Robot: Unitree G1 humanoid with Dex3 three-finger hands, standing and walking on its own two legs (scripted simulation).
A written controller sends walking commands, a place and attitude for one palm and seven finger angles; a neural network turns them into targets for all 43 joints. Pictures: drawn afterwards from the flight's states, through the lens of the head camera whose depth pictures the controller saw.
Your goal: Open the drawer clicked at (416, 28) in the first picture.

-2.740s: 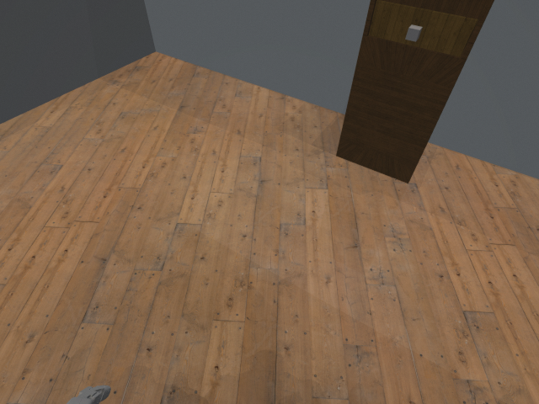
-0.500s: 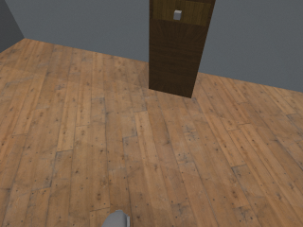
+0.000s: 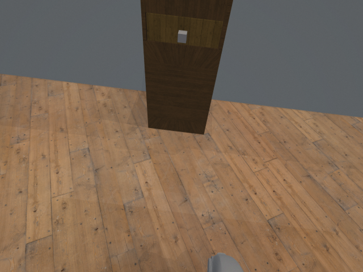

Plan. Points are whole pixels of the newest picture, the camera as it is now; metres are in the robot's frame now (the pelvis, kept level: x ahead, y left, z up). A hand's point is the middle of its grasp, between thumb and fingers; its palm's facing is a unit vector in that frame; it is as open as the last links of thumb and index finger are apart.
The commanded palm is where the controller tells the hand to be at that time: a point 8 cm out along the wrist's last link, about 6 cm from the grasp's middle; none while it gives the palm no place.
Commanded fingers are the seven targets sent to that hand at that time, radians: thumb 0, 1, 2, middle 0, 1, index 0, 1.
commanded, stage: walk to a spot facing it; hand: left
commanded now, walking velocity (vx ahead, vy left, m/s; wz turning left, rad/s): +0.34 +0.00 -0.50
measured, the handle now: (182, 34) +1.18 +0.06 -0.01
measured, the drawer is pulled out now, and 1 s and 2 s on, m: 0.00 0.00 0.00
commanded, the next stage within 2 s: turn to face it in 0.52 s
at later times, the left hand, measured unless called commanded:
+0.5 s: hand (143, 211) +0.32 +0.12 -0.17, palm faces -0.16 -0.96 -0.23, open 7.2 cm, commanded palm none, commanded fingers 0.00 0.90 0.90 -0.20 -0.30 -0.20 -0.30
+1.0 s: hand (144, 176) +0.45 +0.14 -0.19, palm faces -0.12 -0.98 -0.15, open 7.3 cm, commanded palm none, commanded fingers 0.00 0.90 0.90 -0.20 -0.30 -0.20 -0.30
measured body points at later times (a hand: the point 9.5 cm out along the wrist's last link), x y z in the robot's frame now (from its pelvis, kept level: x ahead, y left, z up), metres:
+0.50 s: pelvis +0.23 -0.06 -0.01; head +0.25 -0.07 +0.44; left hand +0.32 +0.17 -0.15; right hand +0.22 -0.29 -0.16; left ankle +0.26 +0.10 -0.66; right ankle +0.22 -0.12 -0.74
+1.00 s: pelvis +0.39 -0.02 +0.00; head +0.41 +0.00 +0.45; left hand +0.45 +0.20 -0.17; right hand +0.42 -0.26 -0.14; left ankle +0.45 +0.05 -0.74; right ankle +0.35 -0.17 -0.69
